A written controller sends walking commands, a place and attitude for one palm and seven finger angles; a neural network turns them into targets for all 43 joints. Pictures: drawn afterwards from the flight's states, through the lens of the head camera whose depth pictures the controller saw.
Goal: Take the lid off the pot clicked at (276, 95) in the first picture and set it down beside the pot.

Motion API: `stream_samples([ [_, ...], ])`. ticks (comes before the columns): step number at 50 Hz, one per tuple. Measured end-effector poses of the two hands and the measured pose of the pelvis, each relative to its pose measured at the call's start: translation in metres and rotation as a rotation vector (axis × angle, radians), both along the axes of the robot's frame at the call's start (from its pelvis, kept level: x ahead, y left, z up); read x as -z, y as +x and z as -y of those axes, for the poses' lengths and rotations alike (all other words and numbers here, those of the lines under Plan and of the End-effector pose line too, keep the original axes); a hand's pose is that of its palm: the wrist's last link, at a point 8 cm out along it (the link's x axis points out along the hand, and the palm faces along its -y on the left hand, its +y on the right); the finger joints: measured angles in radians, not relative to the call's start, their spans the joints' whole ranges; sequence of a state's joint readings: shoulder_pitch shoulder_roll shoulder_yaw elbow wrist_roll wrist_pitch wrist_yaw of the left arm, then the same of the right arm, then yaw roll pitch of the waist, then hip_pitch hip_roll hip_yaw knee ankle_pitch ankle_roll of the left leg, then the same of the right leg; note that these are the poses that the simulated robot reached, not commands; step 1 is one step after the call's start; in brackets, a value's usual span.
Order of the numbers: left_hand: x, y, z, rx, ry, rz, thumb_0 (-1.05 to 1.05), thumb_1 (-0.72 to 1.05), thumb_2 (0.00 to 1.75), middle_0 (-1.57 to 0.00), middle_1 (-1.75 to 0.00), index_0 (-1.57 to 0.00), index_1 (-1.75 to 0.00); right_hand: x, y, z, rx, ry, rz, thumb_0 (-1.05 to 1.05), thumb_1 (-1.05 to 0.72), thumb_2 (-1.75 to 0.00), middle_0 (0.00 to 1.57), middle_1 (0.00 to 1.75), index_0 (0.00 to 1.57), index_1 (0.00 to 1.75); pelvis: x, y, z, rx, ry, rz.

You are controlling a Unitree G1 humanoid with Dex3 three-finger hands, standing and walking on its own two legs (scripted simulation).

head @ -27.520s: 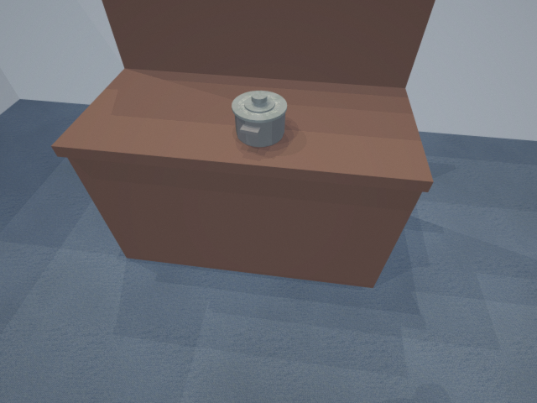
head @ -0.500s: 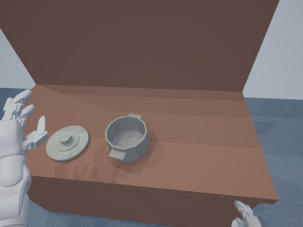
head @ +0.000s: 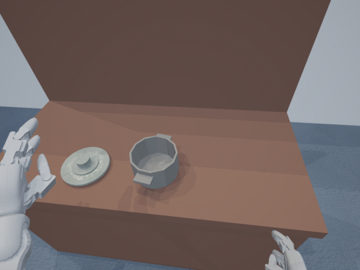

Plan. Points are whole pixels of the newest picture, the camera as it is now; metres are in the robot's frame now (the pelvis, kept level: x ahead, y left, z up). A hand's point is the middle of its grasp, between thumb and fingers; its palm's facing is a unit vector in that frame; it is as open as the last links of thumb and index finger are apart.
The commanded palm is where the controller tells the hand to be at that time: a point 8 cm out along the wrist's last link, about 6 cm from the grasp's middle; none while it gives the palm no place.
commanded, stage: draw the hand back to the body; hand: left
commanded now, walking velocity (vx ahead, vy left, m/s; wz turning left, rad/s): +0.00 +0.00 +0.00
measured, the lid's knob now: (83, 160) +0.44 +0.38 -0.08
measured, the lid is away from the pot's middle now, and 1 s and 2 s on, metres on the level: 0.24 0.24 0.24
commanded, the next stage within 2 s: step back with the hand held close in 0.38 s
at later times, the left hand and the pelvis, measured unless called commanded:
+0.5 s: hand (52, 196) +0.18 +0.23 +0.16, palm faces +0.41 -0.81 -0.41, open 7.4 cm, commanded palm +0.13 +0.28 +0.18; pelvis +0.00 +0.00 +0.00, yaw +0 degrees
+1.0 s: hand (19, 223) +0.14 +0.26 +0.17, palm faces +0.40 -0.81 -0.43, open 7.4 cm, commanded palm +0.08 +0.29 +0.18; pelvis -0.05 +0.01 -0.01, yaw +1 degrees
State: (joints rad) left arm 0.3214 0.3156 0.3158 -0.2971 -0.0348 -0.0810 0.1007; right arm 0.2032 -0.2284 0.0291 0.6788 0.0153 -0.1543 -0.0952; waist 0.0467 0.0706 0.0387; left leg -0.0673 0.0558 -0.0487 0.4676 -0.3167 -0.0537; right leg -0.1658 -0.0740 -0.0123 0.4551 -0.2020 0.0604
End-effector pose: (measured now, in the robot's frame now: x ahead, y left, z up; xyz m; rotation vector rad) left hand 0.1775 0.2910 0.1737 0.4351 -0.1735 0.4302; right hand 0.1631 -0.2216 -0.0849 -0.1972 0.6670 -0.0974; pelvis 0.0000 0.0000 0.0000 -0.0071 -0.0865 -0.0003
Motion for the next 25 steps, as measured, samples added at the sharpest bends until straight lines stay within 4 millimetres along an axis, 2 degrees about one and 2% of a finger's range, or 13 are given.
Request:
stream_samples([
  [14,-0.005,-0.034,0.018,0.029,0.044,-0.019,0.02,0.89,0.90,-0.21,-0.30,-0.21,-0.30,0.001,-0.001,-0.001,0.005,0.004,0.021,0.01,-0.90,-0.90,0.20,0.30,0.19,0.29,0.002,-0.002,0.001,0.000,-0.002,0.003],
  [25,-0.005,-0.034,0.020,0.025,0.047,-0.010,0.02,0.89,0.90,-0.21,-0.30,-0.21,-0.30,0.002,-0.001,-0.001,0.014,0.005,0.028,0.01,-0.90,-0.90,0.20,0.30,0.19,0.29,0.003,-0.002,0.002,0.001,-0.002,0.007],
])
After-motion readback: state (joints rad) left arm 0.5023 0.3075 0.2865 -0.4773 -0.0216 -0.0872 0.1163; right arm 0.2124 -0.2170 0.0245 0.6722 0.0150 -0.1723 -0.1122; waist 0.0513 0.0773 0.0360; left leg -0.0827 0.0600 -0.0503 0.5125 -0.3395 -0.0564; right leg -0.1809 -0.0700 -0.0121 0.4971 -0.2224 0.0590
